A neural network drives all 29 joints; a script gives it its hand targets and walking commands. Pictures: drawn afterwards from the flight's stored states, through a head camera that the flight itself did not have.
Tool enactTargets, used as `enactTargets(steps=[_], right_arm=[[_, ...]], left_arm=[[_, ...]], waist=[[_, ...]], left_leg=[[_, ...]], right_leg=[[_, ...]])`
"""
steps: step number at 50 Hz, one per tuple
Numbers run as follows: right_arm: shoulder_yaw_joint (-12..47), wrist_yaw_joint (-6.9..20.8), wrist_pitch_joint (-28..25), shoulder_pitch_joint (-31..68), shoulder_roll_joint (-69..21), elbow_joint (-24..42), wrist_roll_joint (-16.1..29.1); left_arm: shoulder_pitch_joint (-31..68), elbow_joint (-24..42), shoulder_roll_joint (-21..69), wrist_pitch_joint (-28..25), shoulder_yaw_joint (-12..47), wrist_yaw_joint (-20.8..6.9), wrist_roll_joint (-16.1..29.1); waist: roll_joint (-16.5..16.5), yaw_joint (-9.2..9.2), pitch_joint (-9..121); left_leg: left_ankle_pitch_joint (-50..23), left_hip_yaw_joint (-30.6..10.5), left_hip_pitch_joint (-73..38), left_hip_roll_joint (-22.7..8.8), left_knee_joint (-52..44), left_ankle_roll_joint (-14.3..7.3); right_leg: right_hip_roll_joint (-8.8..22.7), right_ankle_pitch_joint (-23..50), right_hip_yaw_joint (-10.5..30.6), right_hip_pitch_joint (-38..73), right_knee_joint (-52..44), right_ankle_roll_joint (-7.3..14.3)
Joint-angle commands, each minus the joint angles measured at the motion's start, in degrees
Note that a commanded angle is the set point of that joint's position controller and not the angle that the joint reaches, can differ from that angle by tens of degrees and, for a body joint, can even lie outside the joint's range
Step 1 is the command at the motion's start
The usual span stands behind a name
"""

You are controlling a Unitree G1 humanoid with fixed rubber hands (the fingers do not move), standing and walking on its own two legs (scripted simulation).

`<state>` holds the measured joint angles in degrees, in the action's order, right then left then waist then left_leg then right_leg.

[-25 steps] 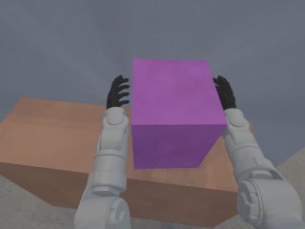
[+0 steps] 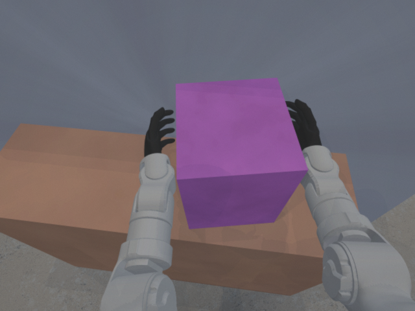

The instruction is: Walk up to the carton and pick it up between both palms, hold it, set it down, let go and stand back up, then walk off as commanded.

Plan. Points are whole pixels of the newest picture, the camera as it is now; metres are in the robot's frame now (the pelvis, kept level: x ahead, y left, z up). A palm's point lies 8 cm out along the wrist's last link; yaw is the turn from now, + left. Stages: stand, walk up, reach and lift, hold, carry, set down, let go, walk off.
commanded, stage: set down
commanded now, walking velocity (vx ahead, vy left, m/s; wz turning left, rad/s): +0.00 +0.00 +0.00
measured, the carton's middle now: (229, 159) +0.43 +0.01 +0.01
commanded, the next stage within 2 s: none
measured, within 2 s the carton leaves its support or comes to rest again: rests again in 0.62 s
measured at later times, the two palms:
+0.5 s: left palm (151, 159) +0.38 +0.16 +0.07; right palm (306, 142) +0.43 -0.13 +0.08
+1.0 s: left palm (154, 159) +0.38 +0.16 +0.06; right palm (307, 142) +0.44 -0.13 +0.08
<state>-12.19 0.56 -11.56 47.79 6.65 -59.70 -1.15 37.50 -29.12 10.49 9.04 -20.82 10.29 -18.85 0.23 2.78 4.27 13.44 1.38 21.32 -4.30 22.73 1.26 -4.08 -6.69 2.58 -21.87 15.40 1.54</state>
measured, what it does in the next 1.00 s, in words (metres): stands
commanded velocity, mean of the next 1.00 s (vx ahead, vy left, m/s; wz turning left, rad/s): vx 0.00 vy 0.00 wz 0.00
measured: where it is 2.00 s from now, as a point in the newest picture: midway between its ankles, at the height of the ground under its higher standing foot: outside the picture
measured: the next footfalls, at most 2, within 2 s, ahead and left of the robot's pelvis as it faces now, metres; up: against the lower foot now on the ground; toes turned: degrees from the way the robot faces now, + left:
none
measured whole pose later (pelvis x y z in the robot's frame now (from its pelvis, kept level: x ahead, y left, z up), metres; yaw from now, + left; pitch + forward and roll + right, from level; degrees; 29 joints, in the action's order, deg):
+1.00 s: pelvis -0.01 +0.00 +0.00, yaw +0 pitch +13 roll -1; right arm -18.6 3.3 -13.3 50.5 6.7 -64.7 -10.9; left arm 37.5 -32.5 13.2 3.3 -25.8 10.6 -18.8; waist 0.2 2.8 4.9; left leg 13.8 1.4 21.7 -4.3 22.7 1.8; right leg -4.0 -6.7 2.3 -22.9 16.8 1.5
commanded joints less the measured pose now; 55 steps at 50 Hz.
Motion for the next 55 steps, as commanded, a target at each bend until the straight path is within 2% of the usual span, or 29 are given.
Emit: enactTargets(steps=[1,2,8,14,15,16,19,20,21,22,26,27,30,31,34,38,40,41,44,48,52,55], right_arm=[[11.7,7.8,-4.6,35.0,-28.6,8.3,-4.2],[11.2,7.9,-4.8,34.9,-28.3,8.2,-4.6],[9.3,8.3,-4.6,34.0,-27.4,5.3,-5.8],[5.6,8.8,-4.2,33.3,-25.7,2.6,-7.9],[5.1,8.8,-4.1,33.4,-25.9,2.4,-8.3],[4.3,9.0,-4.2,34.0,-25.4,2.6,-8.6],[2.8,9.4,-3.6,32.7,-25.7,0.6,-9.5],[1.6,9.6,-3.3,32.0,-25.1,0.0,-9.8],[2.0,9.7,-3.2,31.7,-25.6,0.5,-9.9],[1.4,9.9,-3.0,31.5,-25.6,-0.5,-10.0],[0.6,10.1,-3.1,31.3,-26.0,0.2,-11.1],[0.1,10.2,-3.2,31.4,-25.9,0.3,-11.3],[-0.1,10.4,-3.1,31.0,-26.4,0.6,-11.9],[-1.0,10.5,-3.1,30.5,-25.9,0.0,-12.3],[-0.4,10.7,-3.1,29.3,-27.1,-0.5,-12.4],[-1.6,10.7,-3.4,28.9,-27.2,-0.4,-13.7],[-1.4,10.8,-3.3,27.8,-27.7,-1.0,-13.9],[-1.6,10.8,-3.5,27.1,-28.1,-1.9,-14.1],[-2.3,11.0,-3.3,26.4,-28.0,-1.3,-14.3],[-2.7,11.1,-3.5,25.9,-28.6,-1.2,-15.3],[-3.4,11.3,-3.3,24.7,-28.7,-1.5,-15.7],[-3.6,11.5,-3.0,24.1,-28.8,-1.3,-16.2]], left_arm=[[27.0,-2.8,30.3,-6.8,16.7,-3.4,-0.5],[27.6,-3.1,30.7,-7.1,17.3,-3.5,0.0],[28.7,-4.8,29.3,-7.7,14.8,-3.6,-0.9],[30.4,-6.4,27.3,-8.0,13.1,-3.3,-1.0],[30.7,-6.8,27.3,-8.0,12.1,-3.3,-1.6],[31.5,-6.5,27.2,-8.0,12.4,-3.2,-1.4],[32.2,-6.9,26.9,-7.9,10.9,-3.1,-1.9],[32.0,-6.7,26.5,-7.5,10.3,-3.0,-2.6],[30.9,-7.6,26.3,-7.4,9.3,-3.1,-3.0],[32.0,-6.8,26.0,-7.4,9.5,-3.1,-3.0],[31.3,-7.5,25.9,-7.5,8.6,-3.2,-3.5],[31.4,-6.9,26.2,-7.5,8.8,-3.1,-3.5],[30.5,-7.7,25.6,-7.7,7.6,-3.2,-4.3],[30.5,-7.1,25.6,-7.5,7.5,-3.2,-4.3],[28.8,-7.5,25.5,-7.6,6.7,-3.5,-5.0],[27.7,-8.2,25.2,-7.9,6.1,-3.8,-5.3],[26.7,-8.6,25.4,-8.1,5.5,-4.1,-5.8],[27.0,-7.8,25.9,-8.2,6.2,-4.1,-5.9],[25.8,-8.7,25.6,-8.0,4.8,-4.3,-6.4],[24.6,-9.0,25.1,-8.4,3.6,-4.7,-7.2],[23.9,-9.2,24.9,-8.4,3.4,-4.7,-7.6],[22.8,-9.8,24.7,-8.3,2.2,-5.1,-8.0]], waist=[[-0.4,7.08,40.5],[-0.9,6.49,40.9],[-0.5,7.2,37.2],[-0.6,6.32,35.6],[-1.0,6.98,34.6],[-1.1,6.29,35.0],[-1.0,6.55,33.6],[-1.6,6.11,32.7],[-0.5,6.62,31.2],[-1.3,6.12,31.5],[-0.8,6.68,32.0],[-0.8,6.21,32.7],[-0.1,6.53,31.0],[-0.7,5.95,31.4],[-0.5,6.71,30.9],[0.5,5.99,31.2],[0.3,6.3,29.7],[-0.4,5.7,30.0],[-0.1,5.97,29.1],[0.9,6.18,28.9],[-0.1,5.9,28.2],[1.2,5.88,26.8]], left_leg=[[-38.8,3.7,-11.3,1.9,1.7,1.8],[-38.2,3.8,-11.6,1.6,1.5,2.0],[-35.3,4.1,-11.8,1.5,0.1,1.7],[-31.7,4.5,-12.3,1.3,-1.1,1.8],[-30.7,4.5,-11.7,1.3,-1.4,1.7],[-30.4,4.4,-12.1,1.3,-1.6,1.9],[-29.4,4.6,-12.3,1.1,-1.9,1.8],[-28.4,4.7,-12.8,1.2,-2.3,1.8],[-27.7,4.9,-12.0,1.4,-2.4,1.5],[-27.6,4.7,-12.5,1.3,-2.6,1.6],[-26.8,4.9,-10.8,1.6,-2.6,1.3],[-26.9,4.8,-11.3,1.6,-2.6,1.4],[-25.9,5.0,-9.9,1.7,-2.9,1.1],[-26.0,5.1,-10.4,1.7,-3.1,1.1],[-26.6,5.2,-9.7,1.8,-2.8,0.7],[-26.2,5.3,-8.0,2.0,-2.9,0.5],[-26.8,5.3,-7.9,2.0,-2.8,0.3],[-27.7,5.2,-8.5,1.9,-2.5,0.6],[-26.3,5.5,-8.2,2.0,-2.8,0.2],[-25.5,5.7,-6.5,2.3,-3.4,-0.2],[-25.4,5.6,-6.3,2.2,-3.7,0.1],[-24.4,5.8,-5.3,2.4,-4.1,-0.5]], right_leg=[[0.9,36.0,-6.6,17.7,7.0,1.2],[0.7,34.5,-6.9,16.9,6.3,1.3],[0.9,29.6,-6.9,15.3,5.6,1.2],[0.7,23.1,-7.1,12.2,3.9,1.7],[0.9,21.9,-7.1,12.2,4.0,1.5],[0.8,21.1,-7.3,11.9,3.8,1.6],[0.7,18.4,-7.5,10.8,3.4,1.8],[0.7,16.4,-7.8,10.1,2.9,1.8],[0.8,16.9,-7.4,10.8,2.9,1.6],[0.6,15.7,-7.7,10.6,2.9,1.8],[1.0,16.5,-7.4,11.4,3.2,1.6],[0.9,16.3,-7.4,11.0,3.2,1.6],[1.2,16.9,-7.1,12.4,3.3,1.4],[1.0,16.5,-7.5,11.7,3.2,1.4],[1.2,18.7,-7.2,12.8,3.9,1.2],[1.3,21.1,-7.0,14.5,4.7,1.0],[1.4,21.9,-6.7,14.5,4.8,0.9],[1.3,22.2,-7.0,13.8,5.2,1.0],[1.3,21.2,-6.8,14.4,4.7,1.0],[1.6,23.4,-6.6,16.0,5.3,0.5],[1.5,22.6,-6.6,16.4,5.3,0.8],[1.6,23.3,-6.5,17.1,5.5,0.4]])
